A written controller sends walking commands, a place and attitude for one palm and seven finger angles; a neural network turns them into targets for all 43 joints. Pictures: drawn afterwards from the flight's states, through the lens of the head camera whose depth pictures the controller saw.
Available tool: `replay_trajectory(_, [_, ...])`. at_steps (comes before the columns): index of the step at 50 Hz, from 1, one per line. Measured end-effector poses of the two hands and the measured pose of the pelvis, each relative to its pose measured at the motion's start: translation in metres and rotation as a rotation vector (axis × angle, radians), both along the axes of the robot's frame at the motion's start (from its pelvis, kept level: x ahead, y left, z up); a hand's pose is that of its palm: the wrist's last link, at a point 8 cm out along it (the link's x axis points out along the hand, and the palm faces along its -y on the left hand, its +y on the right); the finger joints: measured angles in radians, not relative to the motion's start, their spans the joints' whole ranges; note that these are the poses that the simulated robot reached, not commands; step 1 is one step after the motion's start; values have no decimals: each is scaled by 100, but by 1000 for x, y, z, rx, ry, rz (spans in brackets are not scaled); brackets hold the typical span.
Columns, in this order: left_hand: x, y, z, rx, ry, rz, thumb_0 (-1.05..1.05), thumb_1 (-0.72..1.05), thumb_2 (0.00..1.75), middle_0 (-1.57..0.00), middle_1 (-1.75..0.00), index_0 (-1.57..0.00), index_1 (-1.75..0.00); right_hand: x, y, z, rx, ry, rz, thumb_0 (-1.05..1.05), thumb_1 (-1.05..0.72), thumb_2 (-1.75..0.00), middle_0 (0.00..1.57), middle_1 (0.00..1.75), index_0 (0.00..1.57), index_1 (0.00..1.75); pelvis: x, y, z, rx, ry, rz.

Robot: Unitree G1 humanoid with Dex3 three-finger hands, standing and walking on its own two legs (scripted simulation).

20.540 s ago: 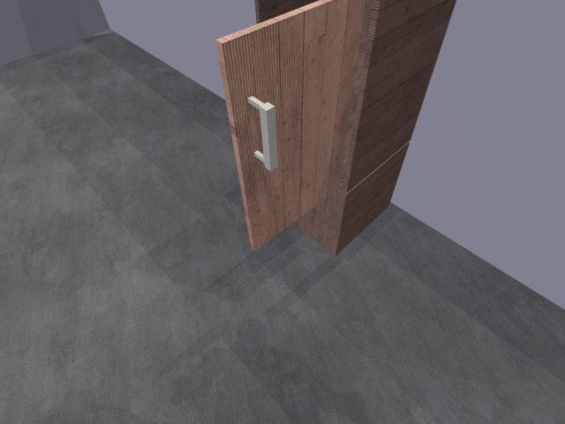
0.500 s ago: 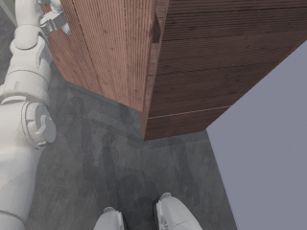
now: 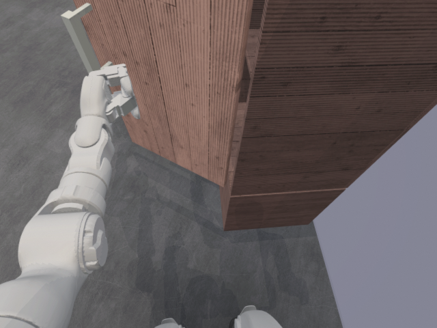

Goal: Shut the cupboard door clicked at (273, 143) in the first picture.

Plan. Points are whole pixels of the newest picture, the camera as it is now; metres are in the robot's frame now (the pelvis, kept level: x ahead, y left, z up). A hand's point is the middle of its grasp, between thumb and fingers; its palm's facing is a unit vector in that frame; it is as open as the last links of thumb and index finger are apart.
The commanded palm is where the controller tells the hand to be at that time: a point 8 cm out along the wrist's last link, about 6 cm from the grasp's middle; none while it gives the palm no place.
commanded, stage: pull the fist back off the door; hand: left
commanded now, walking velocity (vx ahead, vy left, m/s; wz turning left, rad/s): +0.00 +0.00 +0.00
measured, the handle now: (91, 45) +0.67 +0.21 +0.10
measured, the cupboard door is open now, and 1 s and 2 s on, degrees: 57 57 57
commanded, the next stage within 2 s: draw the hand back to the body in 0.08 s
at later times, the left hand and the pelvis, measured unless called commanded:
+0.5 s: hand (109, 118) +0.45 +0.14 +0.12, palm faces -0.01 -1.00 -0.03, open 3.1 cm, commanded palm +0.40 +0.20 +0.13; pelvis +0.00 +0.00 +0.01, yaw -2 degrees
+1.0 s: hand (21, 200) +0.30 +0.21 +0.16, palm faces +0.27 -0.94 -0.23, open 3.4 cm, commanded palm +0.25 +0.26 +0.18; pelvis +0.00 +0.00 +0.04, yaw +1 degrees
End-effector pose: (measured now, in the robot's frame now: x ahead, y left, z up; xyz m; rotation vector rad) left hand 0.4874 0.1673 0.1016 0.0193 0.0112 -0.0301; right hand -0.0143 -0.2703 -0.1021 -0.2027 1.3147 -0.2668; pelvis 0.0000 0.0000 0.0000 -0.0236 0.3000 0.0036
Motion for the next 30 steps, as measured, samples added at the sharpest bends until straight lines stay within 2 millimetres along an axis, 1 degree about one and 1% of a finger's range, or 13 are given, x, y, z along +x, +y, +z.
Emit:
replay_trajectory(4, [-8,-6,2,2,-2,-10,2,90,90,-130,-150,-130,-150,27,2,-4,5,-77,31,1,-91,-90,20,30,20,30,-3,1,-1,3,-13,5])
replay_trajectory(8, [-7,-10,3,1,13,-2,2,90,90,-130,-150,-130,-150,41,7,-7,17,-126,48,1,-91,-90,20,30,20,30,-6,0,-2,7,-15,7])
replay_trajectory(10, [-4,-10,5,4,11,3,2,90,90,-130,-150,-130,-150,41,10,-9,24,-136,50,1,-91,-90,20,30,20,30,-8,0,-3,9,-11,6])
replay_trajectory(12, [-2,-10,6,6,4,5,2,90,90,-130,-150,-130,-150,38,12,-11,31,-133,47,1,-91,-90,20,30,20,30,-9,0,-4,11,-5,4])
replay_trajectory(15, [-2,-6,8,-5,-15,12,2,90,90,-130,-150,-130,-150,27,15,-12,44,-111,24,1,-91,-90,20,30,20,30,-8,-1,-4,15,-1,-10])
replay_trajectory(17, [-7,-1,9,-1,-28,13,2,90,90,-130,-150,-129,-150,19,16,-12,55,-94,2,1,-91,-90,20,30,20,30,-6,-1,-2,18,-6,-22])
replay_trajectory(21, [-29,15,12,8,-34,14,2,90,90,-130,-150,-129,-150,9,18,-9,72,-74,-39,1,-91,-90,20,30,20,30,1,-2,5,19,-40,-38])
replay_trajectory(24, [-50,27,14,9,-29,16,2,90,90,-130,-150,-129,-150,12,17,-5,73,-86,-45,1,-91,-90,20,30,20,30,4,-3,11,17,-76,-36])
replay_trajectory(27, [-73,37,22,9,-45,20,2,90,90,-130,-150,-129,-150,26,14,0,62,-130,-27,1,-91,-90,20,30,20,30,5,-4,15,15,-111,-29])
replay_trajectory(30, [-94,44,30,14,-62,14,2,90,90,-130,-150,-129,-150,51,11,5,48,-204,5,1,-91,-90,20,30,20,30,5,-4,19,15,-144,-19])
